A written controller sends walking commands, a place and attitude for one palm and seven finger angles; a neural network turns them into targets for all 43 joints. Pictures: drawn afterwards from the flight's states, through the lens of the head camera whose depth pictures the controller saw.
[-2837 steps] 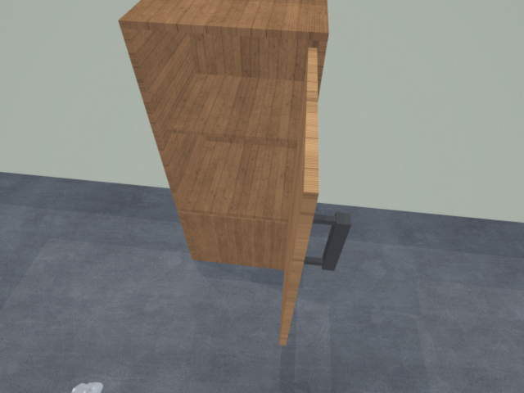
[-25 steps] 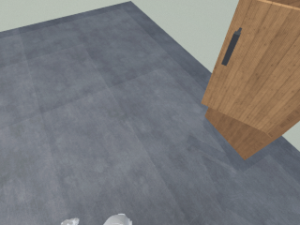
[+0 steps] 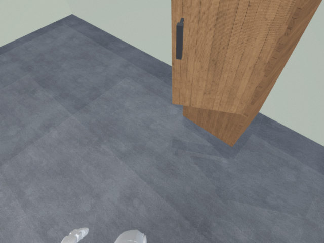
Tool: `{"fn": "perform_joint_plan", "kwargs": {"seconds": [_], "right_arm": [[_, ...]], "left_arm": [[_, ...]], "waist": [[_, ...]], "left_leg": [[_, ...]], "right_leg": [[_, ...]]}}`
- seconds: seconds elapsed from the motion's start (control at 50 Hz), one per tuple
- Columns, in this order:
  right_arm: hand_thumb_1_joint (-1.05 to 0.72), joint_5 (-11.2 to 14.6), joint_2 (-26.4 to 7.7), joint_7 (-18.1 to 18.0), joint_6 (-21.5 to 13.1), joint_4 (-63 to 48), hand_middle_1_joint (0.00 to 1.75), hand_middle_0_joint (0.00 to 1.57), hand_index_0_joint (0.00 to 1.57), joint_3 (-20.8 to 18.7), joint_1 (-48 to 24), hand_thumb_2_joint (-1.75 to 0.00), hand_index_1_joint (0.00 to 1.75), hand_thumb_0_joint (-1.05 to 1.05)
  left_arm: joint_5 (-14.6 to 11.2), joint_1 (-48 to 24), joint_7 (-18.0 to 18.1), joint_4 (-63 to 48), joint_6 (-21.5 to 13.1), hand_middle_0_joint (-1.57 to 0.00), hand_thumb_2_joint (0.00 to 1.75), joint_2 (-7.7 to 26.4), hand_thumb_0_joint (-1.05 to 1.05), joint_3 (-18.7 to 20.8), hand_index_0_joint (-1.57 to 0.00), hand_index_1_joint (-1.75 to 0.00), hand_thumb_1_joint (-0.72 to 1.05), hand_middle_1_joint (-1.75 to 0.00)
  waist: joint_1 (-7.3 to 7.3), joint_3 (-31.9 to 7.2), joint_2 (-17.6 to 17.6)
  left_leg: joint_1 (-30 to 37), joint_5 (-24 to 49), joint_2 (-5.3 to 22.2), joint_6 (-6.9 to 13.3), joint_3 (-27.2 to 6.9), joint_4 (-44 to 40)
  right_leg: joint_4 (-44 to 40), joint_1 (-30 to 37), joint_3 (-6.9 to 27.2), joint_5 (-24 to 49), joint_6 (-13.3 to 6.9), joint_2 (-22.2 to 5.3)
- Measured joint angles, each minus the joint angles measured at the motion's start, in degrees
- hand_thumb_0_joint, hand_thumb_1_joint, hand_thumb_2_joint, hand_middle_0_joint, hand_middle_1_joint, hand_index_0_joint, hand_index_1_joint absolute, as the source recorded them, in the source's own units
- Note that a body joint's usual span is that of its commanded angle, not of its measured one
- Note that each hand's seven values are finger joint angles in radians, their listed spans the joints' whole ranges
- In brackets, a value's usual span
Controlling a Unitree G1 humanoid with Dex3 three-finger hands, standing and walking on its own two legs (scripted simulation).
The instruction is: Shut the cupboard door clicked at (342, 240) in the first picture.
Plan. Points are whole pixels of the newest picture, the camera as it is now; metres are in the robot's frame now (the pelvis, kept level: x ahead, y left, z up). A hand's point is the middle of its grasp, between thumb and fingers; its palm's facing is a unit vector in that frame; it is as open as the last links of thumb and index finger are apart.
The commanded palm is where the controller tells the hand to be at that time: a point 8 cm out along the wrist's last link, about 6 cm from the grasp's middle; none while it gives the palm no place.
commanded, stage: turn to face it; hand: left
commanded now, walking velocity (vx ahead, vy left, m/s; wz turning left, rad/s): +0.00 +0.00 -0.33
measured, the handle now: (180, 39) +0.81 -0.03 +0.04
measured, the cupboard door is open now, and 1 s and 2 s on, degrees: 28 28 28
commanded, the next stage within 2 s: take the last steps up to it in 0.28 s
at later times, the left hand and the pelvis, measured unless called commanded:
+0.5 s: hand out of the picture +0.13 +0.22 -0.16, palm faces -0.15 -0.97 -0.19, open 7.4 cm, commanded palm none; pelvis +0.03 +0.03 +0.01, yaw -11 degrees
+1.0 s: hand out of the picture +0.13 +0.14 -0.18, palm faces -0.18 -0.98 -0.12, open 7.4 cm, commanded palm none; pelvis +0.13 -0.02 +0.00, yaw -13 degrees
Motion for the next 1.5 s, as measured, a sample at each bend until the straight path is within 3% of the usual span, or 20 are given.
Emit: {"fn": "perform_joint_plan", "kwargs": {"seconds": [0.1, 0.24, 0.32, 0.38, 0.44, 0.56, 0.64, 0.68, 0.72, 0.8, 0.96, 1.02, 1.06, 1.12, 1.16, 1.24, 1.34, 1.4, 1.44, 1.5], "right_arm": [[-0.91, 0.0, 0.8, 0.3, -0.6, -0.5, 0.30, 0.20, 0.20, 0.3, -0.4, -0.90, 0.30, 0.01], [-0.91, 0.3, 2.9, 0.2, -1.7, -0.5, 0.30, 0.20, 0.20, 1.2, -0.3, -0.90, 0.30, 0.01], [-0.91, -0.4, 4.5, -0.2, -3.1, -0.4, 0.30, 0.20, 0.20, 2.2, 0.4, -0.90, 0.30, 0.01], [-0.91, -0.9, 5.5, -0.7, -3.4, -0.3, 0.30, 0.20, 0.20, 2.8, 1.1, -0.90, 0.30, 0.01], [-0.91, -1.0, 6.0, -0.9, -3.5, 0.5, 0.30, 0.20, 0.20, 3.0, 1.8, -0.90, 0.30, 0.01], [-0.91, -1.4, 6.0, -0.2, -3.9, 2.6, 0.30, 0.20, 0.20, 2.2, 4.1, -0.90, 0.30, 0.01], [-0.91, -1.3, 4.7, 0.1, -3.9, 4.7, 0.30, 0.20, 0.20, 1.4, 6.5, -0.90, 0.30, 0.01], [-0.91, -0.9, 4.0, 0.4, -3.6, 6.0, 0.30, 0.20, 0.20, 1.0, 8.0, -0.90, 0.30, 0.01], [-0.91, -0.7, 3.0, 0.5, -2.4, 7.6, 0.30, 0.20, 0.20, 0.6, 8.3, -0.90, 0.30, 0.01], [-0.91, -0.9, 2.5, 1.1, -2.1, 8.3, 0.30, 0.20, 0.20, 0.1, 7.0, -0.90, 0.30, 0.01], [-0.91, -0.7, 4.6, 2.1, -4.1, 5.2, 0.30, 0.20, 0.20, 0.4, 2.5, -0.90, 0.30, 0.01], [-0.91, -1.0, 5.1, 2.0, -6.0, 4.1, 0.30, 0.20, 0.20, 0.9, 1.6, -0.90, 0.30, 0.01], [-0.91, -1.5, 6.0, 1.4, -7.0, 3.8, 0.30, 0.20, 0.20, 1.1, 1.0, -0.90, 0.30, 0.01], [-0.91, -1.4, 7.3, 0.6, -7.0, 3.5, 0.30, 0.20, 0.20, 1.5, 1.7, -0.90, 0.30, 0.01], [-0.91, -1.3, 7.9, 0.2, -7.0, 4.1, 0.30, 0.20, 0.20, 1.7, 2.9, -0.90, 0.30, 0.01], [-0.92, -1.2, 8.0, 0.2, -6.4, 6.3, 0.30, 0.20, 0.20, 1.7, 5.4, -0.90, 0.30, 0.01], [-0.91, -1.0, 7.8, 0.8, -4.9, 8.5, 0.30, 0.20, 0.20, 1.1, 7.7, -0.90, 0.30, 0.01], [-0.91, -0.7, 7.9, 1.1, -4.3, 9.3, 0.30, 0.20, 0.20, 0.8, 9.1, -0.90, 0.30, 0.01], [-0.91, -0.4, 6.9, 1.1, -3.4, 9.8, 0.30, 0.20, 0.20, 0.6, 8.4, -0.90, 0.30, 0.01], [-0.91, -0.1, 6.3, 0.7, -3.1, 9.8, 0.30, 0.20, 0.20, 0.8, 6.2, -0.90, 0.30, 0.01]], "left_arm": [[0.2, 1.3, 0.6, 1.1, 0.2, -0.21, 0.90, -0.6, 0.00, -0.5, -0.20, -0.30, 0.91, -0.30], [0.2, 2.3, 0.6, 2.4, 0.4, -0.21, 0.90, -0.4, 0.00, -0.2, -0.20, -0.30, 0.91, -0.30], [-0.3, 2.3, 0.7, 3.2, 1.5, -0.21, 0.90, 0.7, 0.01, 0.5, -0.20, -0.30, 0.91, -0.30], [-0.1, 1.8, 0.3, 3.9, 2.1, -0.21, 0.90, 1.0, 0.01, 1.0, -0.20, -0.30, 0.91, -0.30], [-0.1, 1.5, 0.0, 4.1, 2.1, -0.20, 0.90, 1.0, 0.01, 1.1, -0.20, -0.30, 0.91, -0.30], [0.4, 1.9, -1.2, 5.3, 2.1, -0.20, 0.90, 0.4, 0.01, 0.9, -0.20, -0.30, 0.91, -0.30], [0.6, 1.8, -2.0, 5.7, 1.1, -0.20, 0.90, -0.2, 0.01, 0.7, -0.20, -0.30, 0.91, -0.30], [0.7, 2.1, -1.8, 5.7, -0.4, -0.20, 0.90, -0.3, 0.01, 0.7, -0.20, -0.30, 0.91, -0.30], [0.4, 2.4, -1.1, 6.2, -1.6, -0.20, 0.90, -1.3, 0.00, 0.3, -0.20, -0.30, 0.91, -0.30], [0.2, 5.5, 0.3, 7.6, -3.2, -0.20, 0.90, -2.6, 0.00, -0.2, -0.20, -0.30, 0.91, -0.30], [0.2, 10.3, 0.5, 13.4, -3.9, -0.20, 0.90, -3.8, 0.00, -1.1, -0.20, -0.30, 0.91, -0.30], [0.0, 12.0, 0.4, 14.6, -3.5, -0.21, 0.90, -4.0, 0.00, -0.8, -0.20, -0.30, 0.91, -0.30], [-0.2, 12.0, 0.2, 14.9, -2.5, -0.21, 0.90, -3.6, 0.01, -0.7, -0.20, -0.30, 0.91, -0.30], [0.2, 10.3, -0.1, 14.3, -1.6, -0.20, 0.90, -2.8, 0.01, -0.4, -0.20, -0.30, 0.91, -0.30], [0.5, 8.3, -0.3, 13.0, -1.5, -0.20, 0.90, -2.3, 0.01, 0.0, -0.20, -0.30, 0.91, -0.30], [0.4, 4.9, -0.4, 9.9, -2.0, -0.20, 0.90, -2.2, 0.01, 0.3, -0.20, -0.30, 0.91, -0.30], [0.5, 2.1, -0.4, 7.9, -2.5, -0.20, 0.90, -2.0, 0.00, 0.4, -0.20, -0.30, 0.92, -0.29], [0.6, 2.2, -0.2, 7.4, -3.5, -0.20, 0.90, -1.5, 0.00, 0.3, -0.20, -0.30, 0.91, -0.30], [0.5, 1.9, 0.2, 8.0, -4.2, -0.20, 0.90, -2.6, 0.00, 0.1, -0.20, -0.30, 0.91, -0.29], [0.3, 2.6, 1.2, 8.9, -4.5, -0.20, 0.90, -3.9, 0.00, -0.5, -0.20, -0.30, 0.92, -0.30]], "waist": [[-0.28, -0.9, -1.8], [0.72, -2.3, -4.4], [0.85, -2.6, -6.4], [0.83, -2.2, -6.4], [0.91, -1.9, -5.6], [-0.24, -3.0, -3.5], [-1.40, -3.7, -2.1], [-1.21, -4.2, -2.2], [-1.05, -4.3, -0.9], [-0.58, -4.5, -1.8], [-0.24, -3.2, -4.0], [0.21, -2.8, -4.6], [0.37, -2.3, -5.9], [0.36, -2.4, -6.6], [0.40, -2.4, -6.3], [0.38, -2.6, -4.8], [-0.54, -2.8, -3.5], [-0.37, -3.5, -4.2], [-0.38, -2.9, -2.2], [-0.25, -2.5, -1.8]], "left_leg": [[-2.4, 5.0, -1.9, -0.7, -1.1, 0.1], [5.5, 9.2, -3.7, 0.1, -1.3, -20.3], [8.3, 10.5, -4.0, 4.9, 0.4, -25.1], [10.0, 11.2, -3.4, 5.5, 1.5, -27.4], [11.8, 12.6, -2.8, 5.5, 2.5, -30.2], [14.1, 12.6, -1.0, 4.5, 4.9, -32.5], [14.4, 10.6, 0.4, 3.1, 5.8, -30.4], [13.0, 6.5, 0.7, 2.5, 5.6, -25.6], [9.2, 0.2, 0.2, 2.8, 2.1, -15.4], [1.2, 3.5, -1.2, 2.4, 0.5, -2.5], [-1.6, 12.0, -0.7, 2.5, 2.0, -17.0], [2.5, 17.3, -1.6, 4.2, 2.5, -25.1], [2.5, 16.1, -2.1, 6.2, 3.8, -21.8], [5.4, 13.4, -2.7, 6.6, 5.1, -23.6], [8.0, 14.5, -3.2, 6.1, 5.2, -27.4], [13.0, 15.7, -3.3, 5.7, 4.9, -33.6], [17.0, 12.7, -2.6, 3.9, 4.7, -33.8], [17.2, 7.7, -2.3, 2.7, 5.1, -28.7], [14.3, 0.8, -1.7, 3.6, 2.5, -20.3], [8.3, -0.6, -3.0, 3.7, 0.1, -9.4]], "right_leg": [[-5.1, 2.0, 2.2, 2.9, 0.1, 0.4], [-4.1, 1.8, 4.9, 2.0, 1.3, 1.2], [7.3, -2.4, 5.7, -7.0, 1.7, 1.6], [20.5, -6.4, 4.6, -9.6, 2.3, 1.5], [22.8, -7.1, 3.2, -8.5, 2.8, 0.4], [14.0, -4.0, 0.4, -7.5, 2.2, -1.2], [1.0, 1.3, -1.4, -3.4, 1.1, -1.0], [-4.9, 4.1, -1.3, 0.0, 0.2, -0.9], [-4.2, 4.9, -2.1, 0.1, 0.0, 0.0], [-9.5, 9.3, -2.0, 0.8, -0.5, 0.3], [-14.3, 16.3, -2.5, -1.1, 0.4, 1.0], [-6.7, 15.5, -2.1, -6.7, 0.9, 0.5], [9.0, 9.5, -0.5, -10.7, -0.6, -0.3], [27.6, -0.9, 0.3, -7.9, -1.4, -1.0], [29.5, -5.6, 0.0, -4.9, -1.0, -2.2], [18.5, -9.2, -0.6, -1.4, 0.0, -4.1], [4.7, -6.8, -1.7, 3.3, 0.7, -4.3], [-2.1, -2.9, -1.5, 5.7, 0.1, -3.6], [0.0, -2.7, -2.5, 4.7, -0.4, -2.3], [-3.6, 0.3, -3.3, 4.5, -0.5, -1.5]]}}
